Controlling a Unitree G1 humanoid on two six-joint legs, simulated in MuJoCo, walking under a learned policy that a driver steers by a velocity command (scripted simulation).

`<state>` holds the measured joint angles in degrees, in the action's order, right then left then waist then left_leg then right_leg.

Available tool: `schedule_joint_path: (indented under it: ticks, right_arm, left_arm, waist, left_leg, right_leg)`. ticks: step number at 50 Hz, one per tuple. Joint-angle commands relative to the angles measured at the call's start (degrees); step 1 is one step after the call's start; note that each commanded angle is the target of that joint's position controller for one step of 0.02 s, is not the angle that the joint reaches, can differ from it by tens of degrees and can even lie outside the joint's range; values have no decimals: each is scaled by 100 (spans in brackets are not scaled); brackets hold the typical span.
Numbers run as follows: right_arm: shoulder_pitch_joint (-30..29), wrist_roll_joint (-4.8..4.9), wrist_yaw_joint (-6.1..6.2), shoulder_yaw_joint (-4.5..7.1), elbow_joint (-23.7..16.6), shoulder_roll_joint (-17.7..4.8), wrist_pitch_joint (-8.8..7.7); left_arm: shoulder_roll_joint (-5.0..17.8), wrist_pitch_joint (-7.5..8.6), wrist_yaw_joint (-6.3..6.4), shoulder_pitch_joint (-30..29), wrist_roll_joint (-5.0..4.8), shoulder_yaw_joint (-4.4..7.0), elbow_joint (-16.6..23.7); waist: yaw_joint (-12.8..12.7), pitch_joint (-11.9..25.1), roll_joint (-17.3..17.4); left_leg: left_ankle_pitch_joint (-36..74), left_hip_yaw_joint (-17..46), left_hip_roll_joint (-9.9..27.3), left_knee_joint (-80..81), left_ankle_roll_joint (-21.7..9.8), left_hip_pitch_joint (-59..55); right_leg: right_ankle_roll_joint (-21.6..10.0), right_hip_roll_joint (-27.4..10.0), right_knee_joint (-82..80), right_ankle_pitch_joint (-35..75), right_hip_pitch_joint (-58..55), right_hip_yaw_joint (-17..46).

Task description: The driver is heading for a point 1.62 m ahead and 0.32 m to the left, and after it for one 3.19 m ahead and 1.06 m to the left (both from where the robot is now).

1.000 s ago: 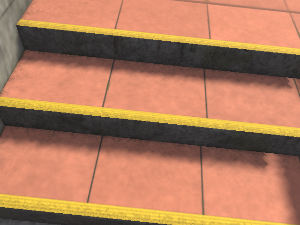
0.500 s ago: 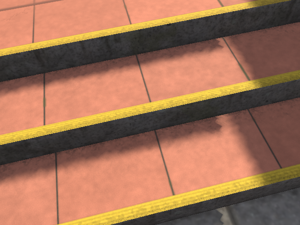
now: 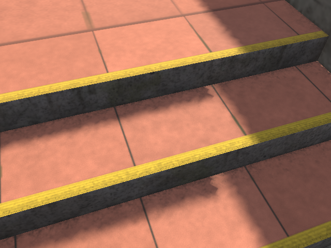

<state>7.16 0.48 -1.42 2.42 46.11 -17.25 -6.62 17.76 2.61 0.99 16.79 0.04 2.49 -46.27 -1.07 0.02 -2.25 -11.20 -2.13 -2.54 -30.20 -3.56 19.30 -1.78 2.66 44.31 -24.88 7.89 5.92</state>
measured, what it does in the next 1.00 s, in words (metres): climbs, turning left: right foot 0.14 m higher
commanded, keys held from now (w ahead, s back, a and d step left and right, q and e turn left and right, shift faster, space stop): w+q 0.62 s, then w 0.38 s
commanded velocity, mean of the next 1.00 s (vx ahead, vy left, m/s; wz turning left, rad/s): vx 0.49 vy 0.00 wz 0.39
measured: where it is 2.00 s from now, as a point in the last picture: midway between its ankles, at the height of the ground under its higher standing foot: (125, 41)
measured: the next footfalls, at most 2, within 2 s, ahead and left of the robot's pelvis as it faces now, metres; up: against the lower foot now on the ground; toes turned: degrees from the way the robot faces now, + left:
right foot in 0.46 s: +0.48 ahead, -0.08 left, +0.14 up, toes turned +13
left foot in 1.08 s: +0.76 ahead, +0.25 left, +0.29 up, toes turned +27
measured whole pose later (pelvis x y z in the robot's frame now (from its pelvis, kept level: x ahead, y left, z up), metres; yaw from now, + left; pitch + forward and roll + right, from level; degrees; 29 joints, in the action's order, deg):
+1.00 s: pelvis +0.57 +0.05 +0.15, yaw +26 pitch +7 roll +2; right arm -1.5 -1.2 -4.2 -3.8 40.3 -7.6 1.2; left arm 3.1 4.7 -5.8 35.9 8.2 -4.6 -65.6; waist -3.7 6.2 -0.5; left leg -7.1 -2.9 1.8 -96.1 -12.4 79.2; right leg -1.6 -0.5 13.3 -22.9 -2.6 -12.1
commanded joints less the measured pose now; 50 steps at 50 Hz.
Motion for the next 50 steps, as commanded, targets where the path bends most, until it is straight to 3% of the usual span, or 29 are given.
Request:
schedule_joint_path:
  ticks: [1, 2, 4, 8, 9, 12, 15, 17, 19, 20, 21, 23, 24, 25, 26, 28, 29, 30, 32, 35, 36, 37, 38, 39, 42, 44, 46, 49, 50]
  right_arm:
    - [1559, 49, -25, 266, 183, -966, 41]
    - [1286, -21, 4, 189, 43, -692, 113]
    - [876, -86, 70, 97, -172, -537, 181]
    - [1097, -85, 194, 108, -164, -670, 320]
    - [1403, -194, 166, 205, 118, -832, 297]
    - [2218, -192, 191, 154, 311, -559, 253]
    - [2799, -252, 301, 134, 590, -550, 209]
    - [2908, -192, 401, 104, 779, -447, 289]
    - [2448, -51, 433, 127, 628, -501, 407]
    - [1728, -31, 377, 84, 364, -438, 389]
    - [1662, 13, 289, 178, 284, -796, 322]
    - [1310, 119, 189, 446, 233, -1431, 164]
    - [1011, 202, 77, 335, -137, -697, 42]
    - [1374, -105, -61, 256, -501, -107, 23]
    - [1758, -360, -94, 235, -383, 111, 103]
    - [1446, -519, 8, 154, -482, 449, 304]
    - [1105, -229, -302, -46, -342, 360, 200]
    - [1239, -180, -457, -129, -452, 508, 176]
    - [1285, -240, -553, -217, -499, 546, 176]
    - [622, 19, -433, -96, -674, 26, 245]
    - [668, -93, -504, -122, -491, 115, 313]
    - [541, -209, -482, -173, -488, 167, 305]
    - [189, -213, -426, -204, -614, 278, 262]
    - [-119, -151, -374, -271, -639, 433, 291]
    - [-728, -137, -169, -365, -805, 487, 299]
    - [-1223, -155, -194, -467, -931, 598, 318]
    - [-1828, -86, -181, -498, -1218, 504, 392]
    - [-2597, -184, -296, -627, -1510, 812, 820]
    - [-2218, -221, -380, -578, -1425, 835, 866]
  left_arm:
    - [626, 345, -106, -97, -195, 72, 653]
    - [610, 419, -182, -403, -211, 56, 691]
    - [520, 448, -209, -593, 1, 77, 793]
    - [108, 311, -196, -608, 144, -36, 998]
    - [-83, 50, -243, -931, 550, -154, 1145]
    - [-302, -179, -115, -1756, 440, -222, 1686]
    - [-451, -35, -17, -3096, 412, -403, 2465]
    - [-648, -22, -81, -3594, 429, -553, 2911]
    - [-714, -183, -203, -2999, 381, -604, 2934]
    - [-709, -211, -186, -2202, 257, -574, 2673]
    - [-377, -217, -124, -1229, 234, -376, 2337]
    - [162, -167, -16, 891, 223, 10, 1799]
    - [786, -72, 50, 1296, 437, 187, 1538]
    - [1154, -175, 92, 800, 271, 271, 1425]
    - [632, -239, 101, -158, 166, 176, 1537]
    - [-292, -214, 79, -798, 165, -29, 1149]
    - [-840, 124, -280, -293, 150, -335, 789]
    - [-941, 219, -320, -235, 256, -303, 275]
    - [-865, 323, -354, -356, 393, -276, -221]
    - [-605, 385, -352, -737, 510, -199, -364]
    - [-564, 406, -353, -284, 556, -231, -510]
    - [-664, 412, -353, 93, 590, -269, -694]
    - [-655, 403, -375, 435, 633, -301, -832]
    - [-595, 376, -381, 1190, 669, -283, -1127]
    - [-873, 337, -461, 1576, 850, -446, -1403]
    - [-903, 287, -468, 2092, 930, -515, -1675]
    - [-930, 239, -549, 2259, 1024, -592, -1853]
    - [-783, 257, -764, 1866, 758, -631, -1688]
    - [-588, 392, -782, 1317, 599, -612, -1462]
  waist:
    - [499, 120, 1238]
    - [488, -214, 819]
    - [185, -463, 305]
    - [40, -259, 622]
    - [61, -295, 696]
    - [484, -231, 1062]
    - [770, -792, 669]
    - [819, -741, 658]
    - [495, -260, 544]
    - [56, 158, 726]
    - [-351, 857, 969]
    - [-1532, 2154, 1157]
    - [-1483, 2452, -860]
    - [-777, 2647, -2498]
    - [-126, 2131, -1489]
    - [313, 257, -358]
    - [-148, -220, -645]
    - [206, -46, -23]
    - [544, 67, 386]
    - [567, 474, 161]
    - [411, 482, -225]
    - [350, 373, 44]
    - [231, 348, 180]
    - [-61, 381, -268]
    - [-147, 218, 70]
    - [-219, 23, -97]
    - [-280, -62, 260]
    - [-143, 74, -153]
    - [295, 185, -325]
  left_leg:
    - [-1581, 4220, 2296, 1781, -1649, -2932]
    - [-1755, 3551, 2002, 1854, -1465, -2425]
    - [-817, 2794, 1549, 2040, -1215, -1528]
    - [1461, 1921, 1180, 1806, -1278, -894]
    - [2136, 1560, 893, 1680, -1174, -499]
    - [1173, 2554, 1297, 1391, -1611, -1577]
    - [-338, 3113, 1676, 1744, -1415, -2595]
    - [108, 2818, 1336, 2198, -1123, -2101]
    - [1706, 2269, 1315, 3166, -1077, -942]
    - [3534, 1600, 977, 2948, -868, -290]
    - [6527, 1412, 950, 2073, -729, -219]
    - [7952, 1403, 1041, -904, -329, -1027]
    - [4064, 1239, 150, -3105, -69, 183]
    - [-214, 1405, -586, -5083, 8, 1216]
    - [4, 1605, -239, -6267, -41, 1676]
    - [349, 765, 200, -7086, -35, 2307]
    - [889, 1793, -29, -8239, -505, 3221]
    - [1233, 1836, 26, -8324, -829, 3596]
    - [1569, 1872, 144, -7886, -987, 4204]
    - [1618, 1249, 202, -6944, -762, 3911]
    - [1548, 1072, 100, -8117, -734, 4303]
    - [1455, 1281, 32, -8357, -772, 4999]
    - [1326, 1272, 57, -7992, -823, 5408]
    - [659, 1029, -49, -9019, -881, 6180]
    - [516, 1084, 110, -8366, -1036, 7184]
    - [168, 726, 143, -8656, -1084, 7804]
    - [468, 478, 263, -7545, -1063, 7821]
    - [346, -490, 596, -5954, -841, 5266]
    - [258, -818, 317, -5590, -700, 3559]
  right_leg:
    - [60, -165, 3714, -328, 3969, 107]
    - [-9, -402, 3736, 148, 4123, 5]
    - [94, -682, 3024, 891, 3808, -78]
    - [583, -606, 3452, 1288, 3858, -594]
    - [497, -600, 3813, 1157, 3775, -1013]
    - [363, -627, 6467, -45, 6251, -924]
    - [82, -890, 6745, -1246, 8591, -455]
    - [38, -869, 5514, -1281, 7817, -641]
    - [-88, -798, 3670, -218, 4927, -1032]
    - [-232, -502, 2885, -43, 3070, -1295]
    - [-284, -46, 2815, 102, 1487, -1423]
    - [-459, -78, 1514, -56, -39, -477]
    - [-589, -1391, -389, -1466, -679, 1751]
    - [-509, -2392, -2332, -1545, -603, 4608]
    - [-587, -2513, -2519, -2364, 94, 5043]
    - [-749, -2210, -2145, -3087, 1782, 3402]
    - [-1167, -1844, -1954, -1368, 2166, 2463]
    - [-1075, -1871, -2053, -464, 1985, 2053]
    - [-897, -1809, -2214, 223, 1854, 1239]
    - [-555, -1353, -2740, 716, 1942, -248]
    - [-714, -1360, -2789, 1182, 1608, -246]
    - [-730, -1422, -2710, 1504, 1089, -236]
    - [-637, -1396, -2695, 1789, 615, -410]
    - [-825, -1444, -2656, 2014, -108, -297]
    - [-946, -1506, -2844, 1852, -1010, -339]
    - [-1081, -1657, -2975, 2368, -1493, -250]
    - [-1032, -1685, -3206, 2497, -1439, -426]
    - [-1057, -1728, -4349, 3269, 171, -1025]
    - [-1000, -1544, -4130, 5359, 962, -1485]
